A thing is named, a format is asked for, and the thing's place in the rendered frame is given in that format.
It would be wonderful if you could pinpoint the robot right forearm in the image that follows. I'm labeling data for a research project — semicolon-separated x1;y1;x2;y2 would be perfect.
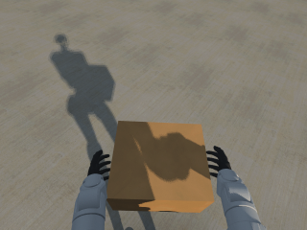
216;169;267;230

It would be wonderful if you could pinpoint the robot left forearm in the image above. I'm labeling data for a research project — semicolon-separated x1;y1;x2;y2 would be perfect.
71;173;107;230

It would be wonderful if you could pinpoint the robot left hand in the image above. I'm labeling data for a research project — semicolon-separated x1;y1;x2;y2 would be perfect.
87;150;111;180

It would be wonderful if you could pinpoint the robot right hand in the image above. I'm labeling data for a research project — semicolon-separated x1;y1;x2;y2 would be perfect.
206;146;231;178

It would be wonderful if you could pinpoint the carton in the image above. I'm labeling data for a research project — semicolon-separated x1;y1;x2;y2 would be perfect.
106;121;215;213

